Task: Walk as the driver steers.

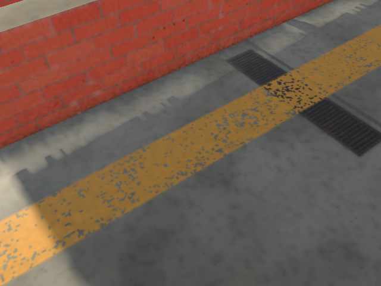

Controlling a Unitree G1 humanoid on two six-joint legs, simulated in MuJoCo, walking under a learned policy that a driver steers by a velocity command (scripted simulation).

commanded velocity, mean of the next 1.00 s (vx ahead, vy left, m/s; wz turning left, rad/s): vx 0.16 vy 0.00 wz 0.00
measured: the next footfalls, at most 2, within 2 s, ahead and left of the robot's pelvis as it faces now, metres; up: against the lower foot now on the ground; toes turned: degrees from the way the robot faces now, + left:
right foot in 0.82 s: -0.10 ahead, -0.09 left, -0.02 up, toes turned -5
left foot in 1.20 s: +0.24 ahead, +0.11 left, +0.02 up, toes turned +6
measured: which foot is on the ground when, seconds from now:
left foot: down 0.00-0.78, up 0.80-1.00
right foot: down 0.00-0.56, up 0.58-0.80, down 0.82-1.00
